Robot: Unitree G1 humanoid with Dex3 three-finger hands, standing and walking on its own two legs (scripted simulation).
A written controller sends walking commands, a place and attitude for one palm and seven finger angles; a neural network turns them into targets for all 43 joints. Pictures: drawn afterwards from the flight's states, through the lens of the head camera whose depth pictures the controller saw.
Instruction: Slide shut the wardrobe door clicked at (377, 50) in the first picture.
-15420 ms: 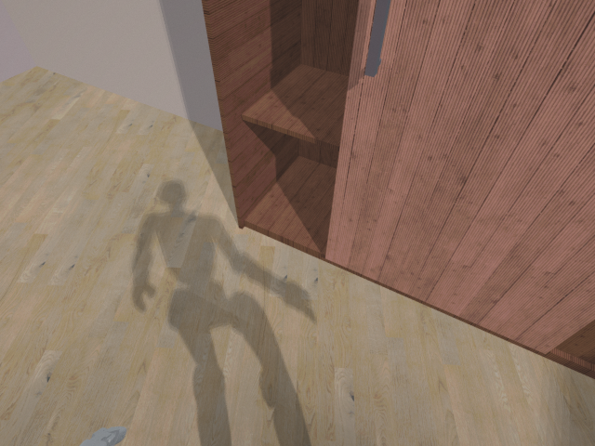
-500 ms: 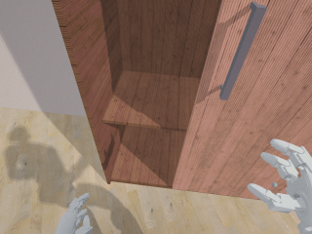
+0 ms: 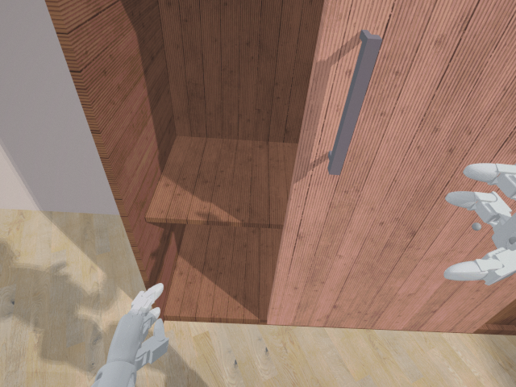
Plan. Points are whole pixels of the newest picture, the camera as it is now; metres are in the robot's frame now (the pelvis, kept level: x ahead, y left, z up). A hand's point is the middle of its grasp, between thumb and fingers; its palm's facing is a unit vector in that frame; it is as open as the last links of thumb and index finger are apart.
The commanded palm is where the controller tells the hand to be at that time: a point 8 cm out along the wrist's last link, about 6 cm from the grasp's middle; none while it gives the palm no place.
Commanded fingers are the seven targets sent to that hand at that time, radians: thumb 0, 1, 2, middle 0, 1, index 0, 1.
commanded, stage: raise the hand with hooked fingers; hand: right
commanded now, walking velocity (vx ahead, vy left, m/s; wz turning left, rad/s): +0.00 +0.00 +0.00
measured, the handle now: (348, 109) +0.51 -0.16 +0.22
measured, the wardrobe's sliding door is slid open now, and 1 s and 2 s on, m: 0.41 0.41 0.41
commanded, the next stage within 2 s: move the hooked fingers beside the handle in 0.70 s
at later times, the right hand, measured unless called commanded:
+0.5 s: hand (482, 192) +0.28 -0.26 +0.24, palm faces +0.12 +0.99 -0.10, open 14.0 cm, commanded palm +0.24 -0.31 +0.25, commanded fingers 0.00 0.50 -0.30 0.30 1.20 0.30 1.20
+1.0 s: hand (473, 185) +0.29 -0.26 +0.24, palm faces +0.14 +0.99 -0.07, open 14.0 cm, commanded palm +0.27 -0.30 +0.24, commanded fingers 0.00 0.50 -0.30 0.30 1.20 0.30 1.20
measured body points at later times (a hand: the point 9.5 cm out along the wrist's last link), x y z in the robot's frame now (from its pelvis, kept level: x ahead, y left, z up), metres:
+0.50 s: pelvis +0.00 +0.01 +0.00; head -0.03 +0.04 +0.45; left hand +0.20 +0.24 -0.06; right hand +0.27 -0.32 +0.25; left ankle +0.01 +0.11 -0.74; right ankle +0.01 -0.11 -0.74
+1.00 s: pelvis +0.00 +0.02 +0.00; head -0.03 +0.05 +0.45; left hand +0.21 +0.23 -0.07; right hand +0.28 -0.31 +0.24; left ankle +0.01 +0.11 -0.74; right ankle +0.01 -0.11 -0.74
